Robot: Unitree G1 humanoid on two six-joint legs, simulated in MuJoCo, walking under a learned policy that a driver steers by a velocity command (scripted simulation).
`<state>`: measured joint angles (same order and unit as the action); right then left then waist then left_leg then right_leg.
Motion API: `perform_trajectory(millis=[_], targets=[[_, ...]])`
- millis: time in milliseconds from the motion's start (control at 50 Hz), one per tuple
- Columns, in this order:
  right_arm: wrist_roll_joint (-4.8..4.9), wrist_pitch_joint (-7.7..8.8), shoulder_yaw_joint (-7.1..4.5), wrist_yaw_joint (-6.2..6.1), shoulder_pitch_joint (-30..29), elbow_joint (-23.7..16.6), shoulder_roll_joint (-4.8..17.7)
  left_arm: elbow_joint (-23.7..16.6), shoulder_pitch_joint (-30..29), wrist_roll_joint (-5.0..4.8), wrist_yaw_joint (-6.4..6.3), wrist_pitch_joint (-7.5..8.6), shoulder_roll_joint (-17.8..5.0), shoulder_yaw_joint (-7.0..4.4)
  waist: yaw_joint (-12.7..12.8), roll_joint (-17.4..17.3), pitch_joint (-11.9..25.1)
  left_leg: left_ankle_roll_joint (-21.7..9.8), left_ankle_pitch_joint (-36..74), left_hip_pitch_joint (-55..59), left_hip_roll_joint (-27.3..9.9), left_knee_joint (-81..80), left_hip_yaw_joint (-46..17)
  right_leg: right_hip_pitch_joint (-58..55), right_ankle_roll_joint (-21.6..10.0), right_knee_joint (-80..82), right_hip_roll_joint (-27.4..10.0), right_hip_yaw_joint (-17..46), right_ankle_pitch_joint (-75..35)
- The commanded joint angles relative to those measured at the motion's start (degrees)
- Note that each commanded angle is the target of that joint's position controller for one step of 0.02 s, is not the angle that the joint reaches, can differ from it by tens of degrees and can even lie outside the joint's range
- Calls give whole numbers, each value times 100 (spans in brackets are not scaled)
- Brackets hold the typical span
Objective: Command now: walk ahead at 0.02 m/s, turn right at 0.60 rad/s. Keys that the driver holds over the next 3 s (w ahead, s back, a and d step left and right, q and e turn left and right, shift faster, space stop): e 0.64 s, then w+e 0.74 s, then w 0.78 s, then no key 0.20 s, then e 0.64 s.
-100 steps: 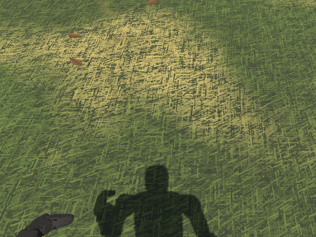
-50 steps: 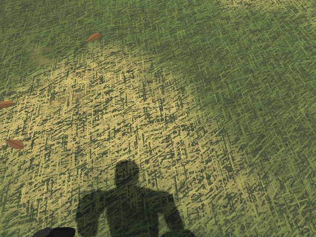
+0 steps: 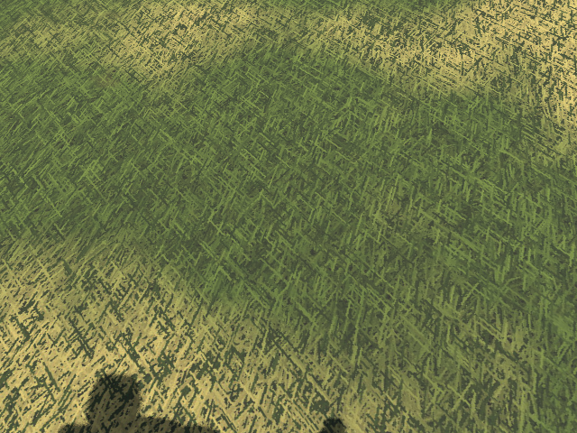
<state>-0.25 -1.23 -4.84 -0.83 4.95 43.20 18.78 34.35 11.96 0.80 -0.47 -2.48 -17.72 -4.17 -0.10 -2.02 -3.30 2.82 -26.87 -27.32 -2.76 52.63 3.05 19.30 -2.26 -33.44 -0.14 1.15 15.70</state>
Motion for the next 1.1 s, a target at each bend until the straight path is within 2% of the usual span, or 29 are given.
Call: perform_trajectory(millis=[20,40,80,160,260,300,340,360,380,400,420,440,460,480,540,580,640,700,740,760,780,800,820,840,860,900,960,1020,1100], targets=[[-23,79,-181,-93,-170,-395,588,-424,-196,-91,-70,215,-1000,-287,10,915,750,12,172,-1245,41,1121,-632,-1237,-1062,1366,-1391,1846,-2061],[-59,76,-190,-99,-120,-370,582,-459,-306,-104,-101,198,-925,-235,-54,964,804,68,380,-1003,102,1238,-595,-1071,-1031,1318,-1268,1707,-2411],[-13,95,-170,-70,-37,-367,485,-486,-281,-65,-137,167,-877,-204,-88,933,966,145,635,-773,226,1144,-584,-1079,-1060,1261,-1135,1632,-2663],[22,121,-75,-27,-296,-459,295,-460,-117,-106,-180,114,-994,-262,82,996,936,210,737,-571,326,-162,-679,-1303,-1055,1119,-1038,1882,-2283],[80,179,-85,72,-245,-488,374,-516,-209,-116,-102,42,-1068,-302,143,1149,893,127,500,163,498,-1154,-747,-1006,-1103,1016,-983,2515,-2068],[90,220,-102,115,-135,-496,399,-531,-293,-157,-76,20,-1057,-305,100,1182,908,55,541,411,539,-1655,-763,-1056,-1048,902,-910,2772,-2186],[69,268,-133,147,202,-408,396,-568,-503,-243,-94,-9,-1009,-292,-144,1125,942,-89,1373,1102,530,-2841,-660,-875,-792,664,-657,2774,-1988],[20,274,-192,131,395,-360,566,-576,-448,-245,-118,-11,-884,-262,-163,911,1015,-258,2019,1747,129,-3205,-863,-457,-526,404,-424,2600,-1299],[-72,236,-265,89,471,-416,944,-552,-134,-156,-113,-5,-552,-181,40,-295,1157,-724,2817,2433,-1079,-3355,-1904,326,-163,-785,199,1791,521],[-224,220,-300,96,393,-381,1163,-702,-187,-198,-129,48,-793,-265,115,-1589,739,-1754,3634,2139,-1992,-3562,-3216,1435,171,-1833,852,854,2215],[-176,250,-217,66,148,-548,848,-559,-29,-113,-132,82,-1224,-405,115,-1018,675,-2015,3662,2011,-2139,-3540,-3054,1520,390,-2985,411,923,2045],[-129,243,-139,16,-106,-608,566,-404,32,-165,-112,59,-1310,-469,200,-684,604,-1757,3505,1902,-1766,-3442,-2419,1508,478,-3392,344,860,1655],[-70,222,-115,-21,-261,-658,479,-270,128,-178,-126,-5,-1148,-458,252,-510,526,-1496,3211,1921,-1397,-3373,-1917,1551,588,-3585,295,778,1358],[9,207,-95,-56,-273,-659,434,-270,99,-175,-123,-52,-1007,-419,175,-529,436,-1458,3281,2019,-1299,-3351,-1677,1739,683,-3736,252,725,1089],[-45,110,-109,-138,75,-592,526,-435,-278,-246,-67,-59,-636,-281,-87,-671,464,-1516,3542,2337,-1129,-3408,-1094,1790,825,-3123,108,277,771],[-54,59,-158,-149,242,-553,658,-543,-481,-218,-36,-48,-543,-220,-238,-753,611,-1578,3653,2631,-1265,-3380,-975,1649,857,-2501,-61,151,795],[0,11,-240,-84,161,-557,894,-608,-498,-181,35,-43,-478,-157,-257,-858,729,-1557,3788,2396,-1391,-3366,-666,876,757,-1565,-175,-149,798],[141,48,-284,0,330,-480,1017,-590,-373,-227,105,-68,-567,-179,-269,-875,696,-1437,1774,2071,-1477,-3599,-625,306,491,-760,-125,-427,634],[244,102,-263,40,187,-449,981,-428,48,-235,157,-41,-560,-213,44,-772,583,-1209,682,1559,-1426,-3435,-465,-496,172,205,-20,-630,148],[235,136,-205,58,239,-399,769,-208,499,-250,144,-15,-624,-272,208,-561,642,-1025,288,1091,-1248,-2998,-217,-1256,12,496,145,-687,145],[138,171,-92,101,251,-382,387,28,1175,-289,106,25,-822,-381,447,175,769,-695,-70,299,-906,-1736,285,-2242,-248,829,-98,-89,336],[-88,243,63,146,-81,-831,-41,-47,1570,-234,39,117,-1667,-541,455,2045,719,-137,-1077,-1751,4,677,661,-2983,-1200,1406,-1734,2921,927],[68,395,-38,139,-611,-1000,338,-177,1503,-114,130,345,-1463,-439,728,1480,659,-209,-973,-2458,207,1369,-515,-2550,-1841,2139,-2138,4142,1742],[238,485,-125,182,-665,-1019,628,-161,1208,-84,148,481,-1127,-314,524,1222,207,-370,-394,-2564,-43,1395,-709,-2276,-1677,2329,-2040,3750,2112],[216,542,-166,202,-481,-888,726,-165,973,-131,136,547,-885,-228,346,1060,-21,-428,215,-2432,-176,1200,-699,-2054,-1448,2320,-1778,3243,1975],[11,620,-183,195,-303,-717,693,-193,710,-149,48,539,-758,-140,172,973,-63,-319,1123,-1987,-247,642,-680,-1809,-1161,2355,-1336,2485,1006],[0,668,-132,221,-365,-616,496,-110,875,-98,-60,576,-788,-135,168,831,64,-113,2040,-1661,-15,-65,-534,-1789,-1061,2376,-1064,1918,-245],[26,670,-49,234,-698,-666,303,56,1077,-138,-122,570,-844,-156,280,848,0,36,2610,-1330,159,-1091,-540,-1578,-946,2306,-892,1618,-615],[84,716,26,319,-1296,-867,227,318,1412,-223,-143,532,-903,-193,510,882,-170,66,2818,-1026,290,-1894,-562,-1436,-930,2137,-911,1716,-848]])
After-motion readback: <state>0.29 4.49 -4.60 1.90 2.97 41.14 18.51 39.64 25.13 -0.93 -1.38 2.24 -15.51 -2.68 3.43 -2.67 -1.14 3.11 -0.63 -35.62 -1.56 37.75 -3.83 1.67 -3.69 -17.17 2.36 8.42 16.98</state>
